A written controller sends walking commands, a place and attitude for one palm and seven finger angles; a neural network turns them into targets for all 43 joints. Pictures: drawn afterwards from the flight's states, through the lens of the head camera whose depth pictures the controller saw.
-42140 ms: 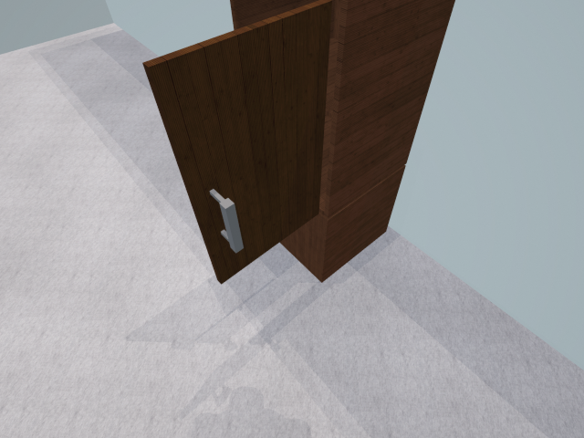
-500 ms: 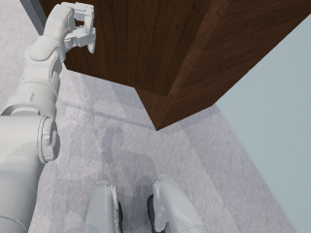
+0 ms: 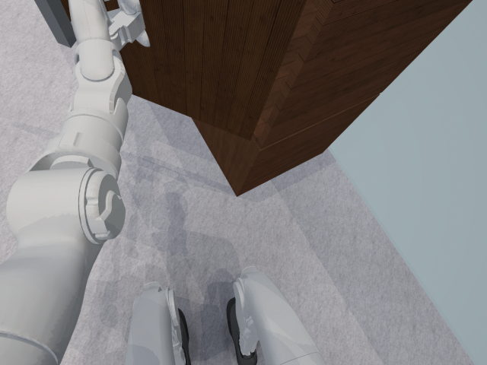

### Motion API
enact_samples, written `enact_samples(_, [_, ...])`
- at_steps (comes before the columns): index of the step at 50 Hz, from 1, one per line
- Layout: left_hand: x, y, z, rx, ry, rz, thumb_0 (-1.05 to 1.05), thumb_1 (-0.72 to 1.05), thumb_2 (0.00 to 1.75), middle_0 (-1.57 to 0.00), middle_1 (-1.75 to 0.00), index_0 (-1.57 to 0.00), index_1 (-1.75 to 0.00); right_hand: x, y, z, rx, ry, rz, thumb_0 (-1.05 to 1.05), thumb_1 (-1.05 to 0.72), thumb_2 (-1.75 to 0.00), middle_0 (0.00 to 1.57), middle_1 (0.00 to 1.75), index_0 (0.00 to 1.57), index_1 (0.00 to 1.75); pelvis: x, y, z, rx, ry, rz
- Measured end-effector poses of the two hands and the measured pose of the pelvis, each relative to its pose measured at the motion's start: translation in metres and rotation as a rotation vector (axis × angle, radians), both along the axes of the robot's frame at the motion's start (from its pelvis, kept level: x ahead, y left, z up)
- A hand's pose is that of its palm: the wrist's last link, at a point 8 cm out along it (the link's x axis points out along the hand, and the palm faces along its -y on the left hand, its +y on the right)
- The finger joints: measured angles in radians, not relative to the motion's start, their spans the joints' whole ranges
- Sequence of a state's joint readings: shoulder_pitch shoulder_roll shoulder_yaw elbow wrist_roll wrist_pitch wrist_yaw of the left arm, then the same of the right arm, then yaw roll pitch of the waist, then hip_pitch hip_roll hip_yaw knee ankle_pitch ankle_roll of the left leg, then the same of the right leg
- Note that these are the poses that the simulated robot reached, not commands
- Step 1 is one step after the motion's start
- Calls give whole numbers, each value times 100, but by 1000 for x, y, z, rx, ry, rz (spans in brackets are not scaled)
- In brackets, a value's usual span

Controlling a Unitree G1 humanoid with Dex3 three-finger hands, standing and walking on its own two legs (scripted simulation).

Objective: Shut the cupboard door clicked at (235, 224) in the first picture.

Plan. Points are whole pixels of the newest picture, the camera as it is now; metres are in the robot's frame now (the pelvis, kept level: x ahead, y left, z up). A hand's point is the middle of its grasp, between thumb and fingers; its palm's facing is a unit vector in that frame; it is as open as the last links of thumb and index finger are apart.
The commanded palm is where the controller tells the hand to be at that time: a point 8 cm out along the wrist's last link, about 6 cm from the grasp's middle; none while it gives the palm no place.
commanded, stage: pull the fist back off the door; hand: left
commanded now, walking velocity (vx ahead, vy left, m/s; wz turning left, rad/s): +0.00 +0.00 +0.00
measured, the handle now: out of the picture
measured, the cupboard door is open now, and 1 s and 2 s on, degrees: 41 41 41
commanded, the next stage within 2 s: draw the hand back to the body in 0.68 s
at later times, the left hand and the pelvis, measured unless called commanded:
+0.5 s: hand (153, 58) +0.54 +0.05 +0.08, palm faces +0.06 -1.00 -0.03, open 3.1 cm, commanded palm +0.50 +0.10 +0.09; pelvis +0.03 -0.01 +0.04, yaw +2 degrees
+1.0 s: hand (130, 79) +0.48 +0.08 +0.12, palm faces +0.07 -1.00 -0.07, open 3.1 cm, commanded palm +0.43 +0.14 +0.13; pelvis +0.03 -0.02 +0.07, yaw +2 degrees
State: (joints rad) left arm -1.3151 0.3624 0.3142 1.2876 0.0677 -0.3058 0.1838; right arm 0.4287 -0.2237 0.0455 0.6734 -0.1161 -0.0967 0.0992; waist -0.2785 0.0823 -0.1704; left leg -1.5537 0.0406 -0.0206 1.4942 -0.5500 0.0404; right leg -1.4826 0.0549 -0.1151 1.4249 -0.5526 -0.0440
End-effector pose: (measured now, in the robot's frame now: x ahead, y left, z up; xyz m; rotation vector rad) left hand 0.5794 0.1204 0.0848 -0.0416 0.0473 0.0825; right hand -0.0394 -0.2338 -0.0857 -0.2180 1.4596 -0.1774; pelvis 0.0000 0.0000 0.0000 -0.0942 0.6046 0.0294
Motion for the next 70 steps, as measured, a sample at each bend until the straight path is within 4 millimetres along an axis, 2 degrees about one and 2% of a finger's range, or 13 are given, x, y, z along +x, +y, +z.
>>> enact_samples(4, [-4, -10, 1, 109, -43, 13, 2, 90, 95, -130, -150, -130, -150, -10, 8, 0, 54, 38, -49, 0, -90, -90, 21, 30, 20, 30, 3, -1, 5, 10, -7, -5])
enact_samples(8, [-9, -14, 1, 91, -10, -22, 2, 92, 94, -130, -150, -130, -150, -14, 10, 6, 78, 64, -88, 0, -90, -90, 21, 30, 20, 30, 8, -3, 15, 22, -25, -10])
enact_samples(11, [-17, -13, 4, 70, 2, -23, 2, 91, 93, -130, -150, -130, -150, -8, 7, 13, 86, 61, -91, 0, -90, -90, 21, 30, 20, 30, 14, -5, 25, 31, -41, -13])
enact_samples(17, [-36, -11, 6, 74, -10, -14, 2, 90, 91, -130, -150, -130, -150, 18, -10, 22, 75, 31, -51, 0, -90, -90, 21, 30, 20, 30, 24, -9, 38, 48, -70, -7])
enact_samples(26, [-66, -13, -4, 71, -35, -20, 2, 90, 90, -130, -150, -130, -150, 83, -41, 22, 21, -65, 20, 0, -91, -90, 20, 30, 20, 30, 33, -14, 43, 64, -94, 5])
enact_samples(35, [-96, -7, -1, 92, -64, -21, 2, 90, 90, -130, -150, -130, -150, 138, -40, 17, 39, -182, 68, 0, -91, -90, 20, 30, 20, 30, 34, -18, 48, 78, -126, 14])
enact_samples(40, [-98, -9, 3, 94, -55, -31, 2, 90, 90, -130, -150, -130, -150, 150, -33, 14, 53, -214, 86, 0, -91, -90, 20, 30, 20, 30, 31, -19, 48, 77, -138, 25])
enact_samples(46, [-100, -3, 18, 77, -98, -14, 2, 89, 90, -130, -150, -130, -150, 142, -27, 16, 67, -226, 50, 0, -91, -90, 20, 30, 20, 30, 30, -17, 51, 80, -151, 9])
enact_samples(52, [-139, 20, 42, 114, -49, -10, 2, 89, 90, -130, -150, -130, -150, 133, -16, 38, 112, -219, 8, 1, -91, -90, 20, 30, 20, 30, 35, -15, 80, 95, -229, -8])
enact_samples(57, [-172, 39, 70, 95, -58, 9, 2, 90, 90, -130, -150, -130, -150, 143, -15, 66, 90, -267, 29, 1, -91, -90, 20, 30, 20, 30, 40, -14, 104, 95, -298, 6])
enact_samples(61, [-188, 50, 91, 95, -100, -8, 2, 90, 90, -130, -150, -130, -150, 165, -20, 86, 53, -344, 54, 1, -90, -90, 20, 30, 20, 30, 43, -13, 115, 92, -344, 18])
enact_samples(65, [-206, 61, 107, 90, -101, -33, 2, 90, 90, -129, -148, -128, -149, 197, -22, 107, 34, -454, 73, 1, -90, -90, 20, 30, 20, 30, 47, -9, 124, 92, -389, 19])
enact_samples(70, [-238, 75, 127, 191, -29, -42, 2, 90, 90, -122, -141, -121, -141, 241, -11, 137, 28, -575, 72, 1, -91, -90, 20, 30, 20, 30, 54, -4, 141, 102, -463, 15])
